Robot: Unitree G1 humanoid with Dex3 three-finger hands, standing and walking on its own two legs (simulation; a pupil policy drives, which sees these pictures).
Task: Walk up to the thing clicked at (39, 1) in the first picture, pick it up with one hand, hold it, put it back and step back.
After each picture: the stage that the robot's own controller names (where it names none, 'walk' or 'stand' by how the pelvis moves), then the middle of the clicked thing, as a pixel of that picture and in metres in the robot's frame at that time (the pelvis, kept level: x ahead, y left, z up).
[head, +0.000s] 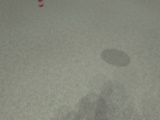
stand; (40, 2) +2.21 +0.68 -0.72
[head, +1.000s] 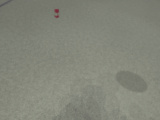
walk; (56, 13) +2.11 +0.34 -0.69
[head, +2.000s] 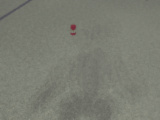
walk; (73, 29) +1.47 +0.11 -0.71
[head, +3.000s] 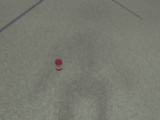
walk; (58, 65) +0.97 +0.21 -0.71
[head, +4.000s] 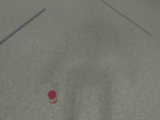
walk; (52, 97) +0.63 +0.23 -0.71
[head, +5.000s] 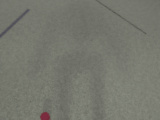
stand; (45, 118) +0.40 +0.24 -0.71
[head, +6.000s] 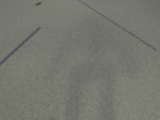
stand; out of the picture +0.34 +0.27 -0.72
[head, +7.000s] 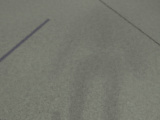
stand; out of the picture +0.33 +0.24 -0.72
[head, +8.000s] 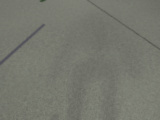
stand; out of the picture +0.35 +0.26 -0.72
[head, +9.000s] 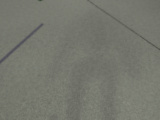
stand; out of the picture +0.33 +0.26 -0.73
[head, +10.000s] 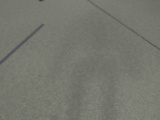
go down; out of the picture +0.33 +0.26 -0.73
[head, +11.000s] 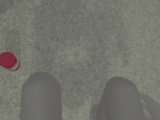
go down; (10, 62) +0.38 +0.31 -0.32
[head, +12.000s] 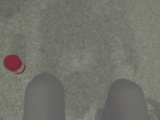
go down; (15, 65) +0.37 +0.32 -0.30
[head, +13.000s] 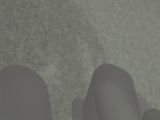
close in; out of the picture +0.35 +0.35 -0.22
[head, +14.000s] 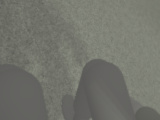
close; out of the picture +0.35 +0.35 -0.21
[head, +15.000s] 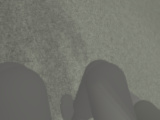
lift; out of the picture +0.33 +0.35 -0.21
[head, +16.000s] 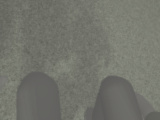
lift; out of the picture +0.29 +0.31 -0.10
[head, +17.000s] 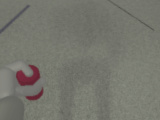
lift; (31, 83) +0.32 +0.19 +0.02
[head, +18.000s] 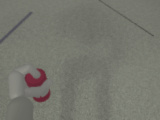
hold; (38, 86) +0.33 +0.18 +0.00
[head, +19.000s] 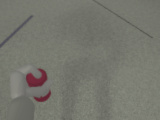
crouch; (39, 85) +0.33 +0.18 +0.00
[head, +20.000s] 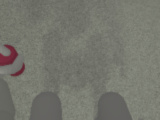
crouch; (10, 61) +0.39 +0.26 -0.09
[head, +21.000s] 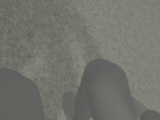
lower; out of the picture +0.36 +0.35 -0.22
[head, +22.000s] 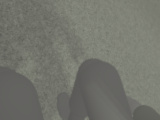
lower; out of the picture +0.36 +0.36 -0.21
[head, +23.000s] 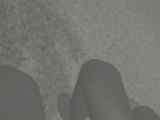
lower; out of the picture +0.36 +0.36 -0.22
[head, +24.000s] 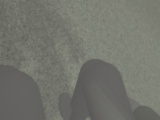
lower; out of the picture +0.35 +0.36 -0.21
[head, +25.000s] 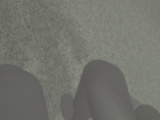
loosen; out of the picture +0.34 +0.35 -0.21
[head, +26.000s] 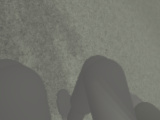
withdraw; out of the picture +0.35 +0.34 -0.21
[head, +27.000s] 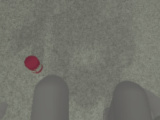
walk; (34, 65) +0.41 +0.29 -0.34
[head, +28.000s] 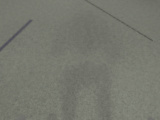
stand; out of the picture +0.33 +0.24 -0.66
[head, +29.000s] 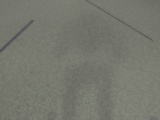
stand; out of the picture +0.35 +0.26 -0.67
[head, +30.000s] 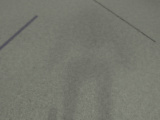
stand; out of the picture +0.35 +0.25 -0.69
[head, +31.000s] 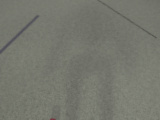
walk; out of the picture +0.37 +0.24 -0.72
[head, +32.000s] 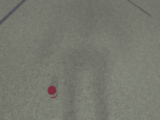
walk; (52, 92) +0.53 +0.24 -0.71
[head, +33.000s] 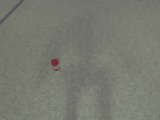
walk; (55, 65) +0.84 +0.32 -0.69
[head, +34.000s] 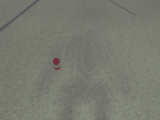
stand; (56, 64) +0.99 +0.27 -0.72
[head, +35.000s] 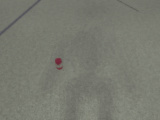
stand; (58, 63) +0.99 +0.27 -0.73
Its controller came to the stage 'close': yes
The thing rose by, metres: 0.71
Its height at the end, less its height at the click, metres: +0.00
